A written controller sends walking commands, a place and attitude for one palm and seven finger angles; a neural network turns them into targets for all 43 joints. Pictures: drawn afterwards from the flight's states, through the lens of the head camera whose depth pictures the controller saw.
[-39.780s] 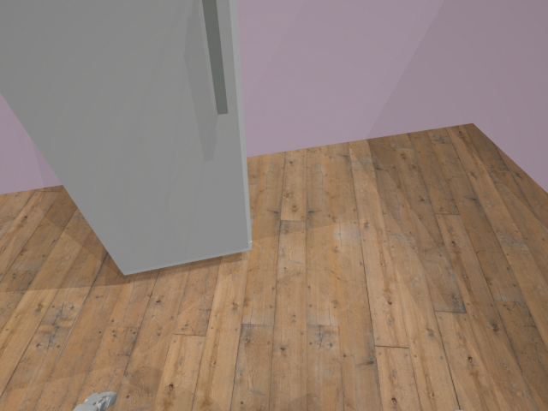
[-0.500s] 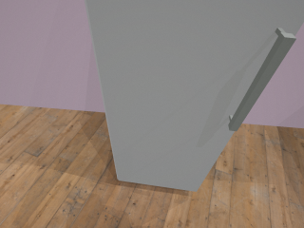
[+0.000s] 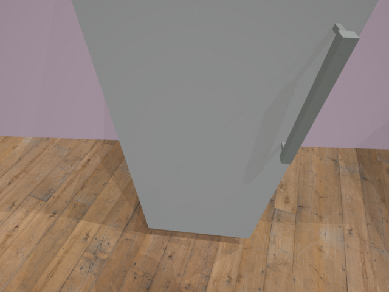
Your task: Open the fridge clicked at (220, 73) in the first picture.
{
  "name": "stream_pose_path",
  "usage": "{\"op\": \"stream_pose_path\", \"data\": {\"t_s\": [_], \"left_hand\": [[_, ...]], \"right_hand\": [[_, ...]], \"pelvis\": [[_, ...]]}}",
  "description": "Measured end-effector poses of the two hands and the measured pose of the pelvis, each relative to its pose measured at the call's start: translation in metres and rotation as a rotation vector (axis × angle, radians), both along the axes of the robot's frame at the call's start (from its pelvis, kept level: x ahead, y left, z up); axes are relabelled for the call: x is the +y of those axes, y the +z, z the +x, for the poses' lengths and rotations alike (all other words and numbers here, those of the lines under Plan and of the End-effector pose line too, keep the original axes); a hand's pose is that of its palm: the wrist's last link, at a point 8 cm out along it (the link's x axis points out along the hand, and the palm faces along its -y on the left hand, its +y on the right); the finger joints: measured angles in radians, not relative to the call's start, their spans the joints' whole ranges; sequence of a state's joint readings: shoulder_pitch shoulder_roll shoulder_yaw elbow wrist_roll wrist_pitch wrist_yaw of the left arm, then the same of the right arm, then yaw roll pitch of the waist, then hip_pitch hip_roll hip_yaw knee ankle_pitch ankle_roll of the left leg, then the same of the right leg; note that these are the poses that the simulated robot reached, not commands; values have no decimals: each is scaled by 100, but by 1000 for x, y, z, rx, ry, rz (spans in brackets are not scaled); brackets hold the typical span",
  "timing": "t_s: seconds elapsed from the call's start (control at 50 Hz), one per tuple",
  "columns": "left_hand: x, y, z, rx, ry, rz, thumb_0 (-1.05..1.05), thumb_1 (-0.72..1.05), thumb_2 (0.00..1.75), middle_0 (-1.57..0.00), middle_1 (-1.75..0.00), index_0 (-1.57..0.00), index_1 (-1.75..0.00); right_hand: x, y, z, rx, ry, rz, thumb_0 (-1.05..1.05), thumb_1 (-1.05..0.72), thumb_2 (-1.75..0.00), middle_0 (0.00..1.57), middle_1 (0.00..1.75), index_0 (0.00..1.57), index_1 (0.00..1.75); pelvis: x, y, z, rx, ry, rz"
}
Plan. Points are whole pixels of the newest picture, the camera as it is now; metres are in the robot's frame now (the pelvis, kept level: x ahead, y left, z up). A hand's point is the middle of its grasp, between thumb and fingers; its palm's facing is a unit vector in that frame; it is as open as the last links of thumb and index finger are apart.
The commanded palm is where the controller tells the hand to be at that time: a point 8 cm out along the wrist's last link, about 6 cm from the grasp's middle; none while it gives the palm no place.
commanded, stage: come to a stop and stand still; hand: right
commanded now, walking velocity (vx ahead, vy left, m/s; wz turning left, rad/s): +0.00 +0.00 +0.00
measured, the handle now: (306, 106) +0.45 -0.20 +0.16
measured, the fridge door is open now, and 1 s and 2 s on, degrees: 4 4 4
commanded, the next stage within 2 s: look again from close up in 0.36 s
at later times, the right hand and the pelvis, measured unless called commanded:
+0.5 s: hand out of the picture +0.01 -0.17 -0.18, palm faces +0.02 +0.98 -0.18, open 7.3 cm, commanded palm none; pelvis +0.01 -0.01 +0.00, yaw +0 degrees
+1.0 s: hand out of the picture -0.01 -0.15 -0.18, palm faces +0.03 +0.99 -0.16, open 7.3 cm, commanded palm none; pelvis +0.01 +0.00 +0.00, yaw +0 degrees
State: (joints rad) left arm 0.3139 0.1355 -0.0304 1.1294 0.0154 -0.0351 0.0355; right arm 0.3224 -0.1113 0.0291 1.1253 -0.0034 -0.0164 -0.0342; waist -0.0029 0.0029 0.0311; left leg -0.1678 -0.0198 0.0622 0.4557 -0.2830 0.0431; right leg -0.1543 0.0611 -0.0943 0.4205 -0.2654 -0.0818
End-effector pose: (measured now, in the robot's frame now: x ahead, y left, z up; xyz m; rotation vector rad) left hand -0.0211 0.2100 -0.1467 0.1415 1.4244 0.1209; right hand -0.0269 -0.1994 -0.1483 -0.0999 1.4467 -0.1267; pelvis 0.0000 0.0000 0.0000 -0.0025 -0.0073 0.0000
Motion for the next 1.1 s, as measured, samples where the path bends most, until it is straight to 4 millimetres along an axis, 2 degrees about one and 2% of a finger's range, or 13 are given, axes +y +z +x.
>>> {"op": "stream_pose_path", "data": {"t_s": [0.12, 0.24, 0.58, 0.8, 1.1], "left_hand": [[2, 3, 19, -27, -14, 22, 0, 91, 90, -20, -30, -20, -30], [2, 3, 28, -34, -17, 31, 1, 91, 90, -20, -30, -20, -30], [-7, 0, 17, -1, -1, 5, 0, 91, 90, -20, -30, -20, -30], [-5, 1, 11, 17, 0, 3, 0, 91, 90, -20, -30, -20, -30], [4, 2, 16, 2, -6, 7, 0, 91, 90, -20, -30, -20, -30]], "right_hand": [[4, -3, 0, 19, -6, 22, 0, -91, -90, 20, 30, 20, 30], [-2, -3, 8, 11, -3, 14, 0, -91, -90, 20, 30, 20, 30], [-22, 2, 31, -32, 13, -39, 0, -91, -90, 20, 30, 20, 30], [-16, 2, 23, -16, 8, -29, 0, -92, -90, 20, 30, 20, 30], [-1, 1, 11, 0, -3, -8, 0, -91, -90, 20, 30, 20, 30]], "pelvis": [[-4, 0, 5, 0, -1, 1], [-6, 0, 10, -1, -2, 2], [-7, 1, 13, -7, -1, -1], [-4, 1, 10, -4, -3, -3], [4, 2, 8, -3, -6, -5]]}}
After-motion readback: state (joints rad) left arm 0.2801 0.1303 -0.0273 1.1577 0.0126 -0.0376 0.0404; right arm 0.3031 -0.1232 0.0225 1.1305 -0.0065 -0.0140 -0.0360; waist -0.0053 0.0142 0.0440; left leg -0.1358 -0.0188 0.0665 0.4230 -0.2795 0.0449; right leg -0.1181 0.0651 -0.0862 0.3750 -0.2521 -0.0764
